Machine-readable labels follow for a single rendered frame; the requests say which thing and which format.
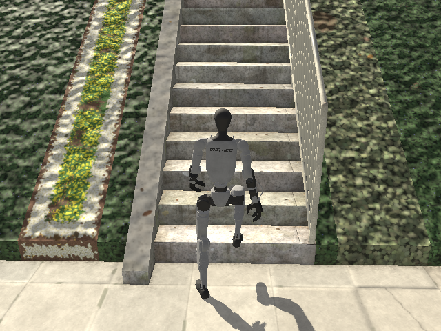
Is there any left robot forearm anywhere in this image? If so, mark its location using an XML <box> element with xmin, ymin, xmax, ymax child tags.
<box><xmin>189</xmin><ymin>165</ymin><xmax>198</xmax><ymax>184</ymax></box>

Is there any left robot hand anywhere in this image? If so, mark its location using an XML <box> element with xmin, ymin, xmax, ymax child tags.
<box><xmin>189</xmin><ymin>180</ymin><xmax>205</xmax><ymax>192</ymax></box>

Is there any right robot forearm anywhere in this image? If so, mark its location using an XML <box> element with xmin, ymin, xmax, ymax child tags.
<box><xmin>245</xmin><ymin>168</ymin><xmax>260</xmax><ymax>203</ymax></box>

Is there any right robot upper arm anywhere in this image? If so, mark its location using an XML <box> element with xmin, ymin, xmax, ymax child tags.
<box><xmin>236</xmin><ymin>139</ymin><xmax>252</xmax><ymax>179</ymax></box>

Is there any left robot foot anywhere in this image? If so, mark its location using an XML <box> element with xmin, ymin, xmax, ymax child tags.
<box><xmin>195</xmin><ymin>279</ymin><xmax>209</xmax><ymax>299</ymax></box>

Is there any left robot upper arm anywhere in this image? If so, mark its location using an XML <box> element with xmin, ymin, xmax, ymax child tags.
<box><xmin>190</xmin><ymin>138</ymin><xmax>208</xmax><ymax>174</ymax></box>

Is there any robot left shin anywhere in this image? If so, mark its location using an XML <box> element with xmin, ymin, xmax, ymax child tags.
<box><xmin>196</xmin><ymin>239</ymin><xmax>209</xmax><ymax>289</ymax></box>

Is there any right robot hand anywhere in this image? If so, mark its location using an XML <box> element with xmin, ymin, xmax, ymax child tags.
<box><xmin>247</xmin><ymin>201</ymin><xmax>263</xmax><ymax>222</ymax></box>

